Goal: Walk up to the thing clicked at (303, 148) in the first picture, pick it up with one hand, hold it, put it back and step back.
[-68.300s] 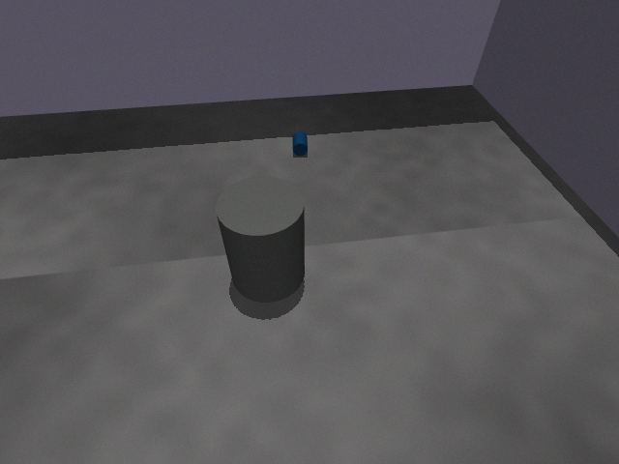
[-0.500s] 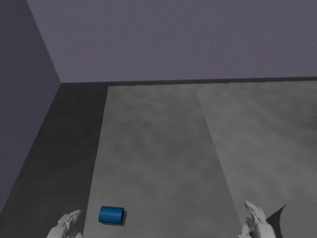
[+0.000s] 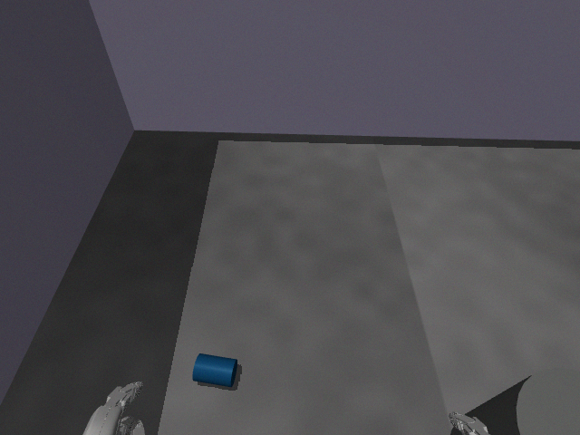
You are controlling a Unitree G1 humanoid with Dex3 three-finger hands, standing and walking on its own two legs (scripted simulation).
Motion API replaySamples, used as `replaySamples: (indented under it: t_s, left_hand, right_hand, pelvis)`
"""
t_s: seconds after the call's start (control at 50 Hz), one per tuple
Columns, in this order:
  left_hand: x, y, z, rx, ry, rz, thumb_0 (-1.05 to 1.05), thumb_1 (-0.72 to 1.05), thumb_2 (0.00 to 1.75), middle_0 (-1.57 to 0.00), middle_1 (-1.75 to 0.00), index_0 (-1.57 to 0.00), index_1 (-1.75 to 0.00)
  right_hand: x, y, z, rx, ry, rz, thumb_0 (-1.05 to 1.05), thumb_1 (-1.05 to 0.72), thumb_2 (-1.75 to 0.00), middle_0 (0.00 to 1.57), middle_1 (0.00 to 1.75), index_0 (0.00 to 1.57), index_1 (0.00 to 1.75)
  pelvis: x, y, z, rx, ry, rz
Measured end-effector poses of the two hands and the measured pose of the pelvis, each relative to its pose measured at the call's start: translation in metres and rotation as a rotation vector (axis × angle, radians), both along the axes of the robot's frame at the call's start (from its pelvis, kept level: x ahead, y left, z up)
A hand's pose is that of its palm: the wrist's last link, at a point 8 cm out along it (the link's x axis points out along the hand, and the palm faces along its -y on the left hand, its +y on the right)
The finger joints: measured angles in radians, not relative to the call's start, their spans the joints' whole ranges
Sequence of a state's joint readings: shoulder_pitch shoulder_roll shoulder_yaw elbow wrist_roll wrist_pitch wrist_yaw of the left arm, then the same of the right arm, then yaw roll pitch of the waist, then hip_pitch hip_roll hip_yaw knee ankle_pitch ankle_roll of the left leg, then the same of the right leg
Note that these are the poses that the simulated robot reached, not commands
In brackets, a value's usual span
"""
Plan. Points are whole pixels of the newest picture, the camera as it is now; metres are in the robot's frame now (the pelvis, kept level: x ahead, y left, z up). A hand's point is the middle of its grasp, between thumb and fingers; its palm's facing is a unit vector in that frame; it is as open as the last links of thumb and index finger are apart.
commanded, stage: stand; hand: left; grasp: from above
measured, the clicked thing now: (215, 370) +0.45 +0.24 -0.69
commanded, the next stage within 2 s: none
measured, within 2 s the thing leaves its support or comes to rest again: neither
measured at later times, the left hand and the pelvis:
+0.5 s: hand out of the picture +0.05 +0.24 -0.13, palm faces +0.06 -0.95 -0.32, open 7.4 cm; pelvis +0.01 +0.01 +0.04, yaw +1 degrees
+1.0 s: hand out of the picture +0.04 +0.24 -0.12, palm faces +0.04 -0.94 -0.34, open 7.4 cm; pelvis +0.00 -0.01 +0.05, yaw +1 degrees
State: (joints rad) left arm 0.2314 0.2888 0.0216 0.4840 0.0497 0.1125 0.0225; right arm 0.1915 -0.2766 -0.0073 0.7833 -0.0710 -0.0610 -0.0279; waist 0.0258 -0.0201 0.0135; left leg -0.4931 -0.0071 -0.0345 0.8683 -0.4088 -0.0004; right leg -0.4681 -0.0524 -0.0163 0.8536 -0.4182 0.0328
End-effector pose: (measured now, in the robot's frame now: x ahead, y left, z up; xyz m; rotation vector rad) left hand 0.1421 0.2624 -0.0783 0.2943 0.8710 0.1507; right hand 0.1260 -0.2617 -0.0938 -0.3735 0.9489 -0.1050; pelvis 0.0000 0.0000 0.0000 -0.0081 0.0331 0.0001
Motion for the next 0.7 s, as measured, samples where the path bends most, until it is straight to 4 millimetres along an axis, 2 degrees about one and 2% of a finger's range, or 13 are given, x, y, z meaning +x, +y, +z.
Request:
replaySamples:
  t_s: [0.14,0.24,0.32,0.5,0.7]
  left_hand:
    - [-0.047,0.023,-0.014,0.019,0.178,0.083,0.01,0.9,0.9,-0.2,-0.3,-0.2,-0.3]
    - [-0.075,0.027,-0.017,0.01,0.276,0.127,0.01,0.9,0.9,-0.2,-0.3,-0.2,-0.3]
    - [-0.089,0.025,-0.017,-0.003,0.33,0.15,0.01,0.9,0.9,-0.2,-0.3,-0.2,-0.3]
    - [-0.099,0.024,-0.011,-0.01,0.366,0.17,0.0,0.9,0.9,-0.2,-0.3,-0.2,-0.3]
    - [-0.1,0.027,-0.003,0.007,0.365,0.171,0.0,0.9,0.9,-0.2,-0.3,-0.2,-0.3]
  right_hand:
    - [-0.023,-0.012,0.003,0.0,0.109,-0.076,0.01,-0.9,-0.9,0.21,0.3,0.2,0.3]
    - [-0.031,-0.009,0.004,0.008,0.165,-0.103,0.01,-0.9,-0.9,0.21,0.3,0.2,0.3]
    - [-0.034,-0.004,0.005,0.02,0.196,-0.114,0.01,-0.9,-0.9,0.21,0.3,0.2,0.3]
    - [-0.036,0.002,0.009,0.038,0.215,-0.125,0.0,-0.9,-0.9,0.21,0.3,0.2,0.3]
    - [-0.046,-0.008,0.013,0.037,0.228,-0.139,0.0,-0.9,-0.9,0.21,0.3,0.2,0.3]
  pelvis:
    - [0.006,0.004,0.014,-0.005,-0.037,0.002]
    - [0.01,0.006,0.023,-0.008,-0.056,0.008]
    - [0.013,0.008,0.029,-0.008,-0.07,0.012]
    - [0.011,0.008,0.039,-0.004,-0.102,0.017]
    - [0.005,0.004,0.044,0.002,-0.118,0.021]
